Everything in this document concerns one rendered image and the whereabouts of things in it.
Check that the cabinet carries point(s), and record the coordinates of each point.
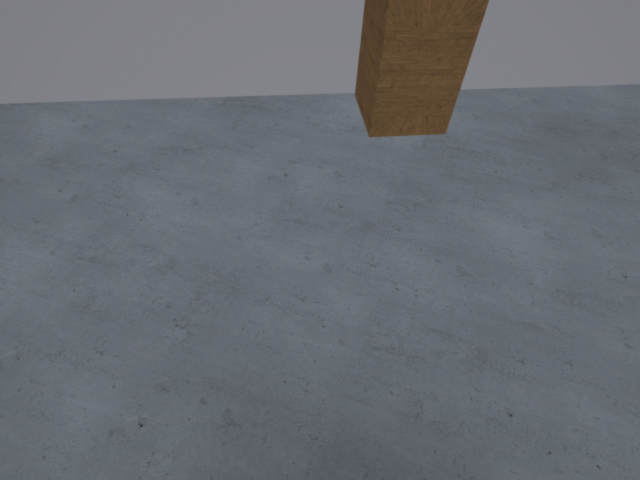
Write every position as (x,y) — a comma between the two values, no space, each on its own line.
(412,61)

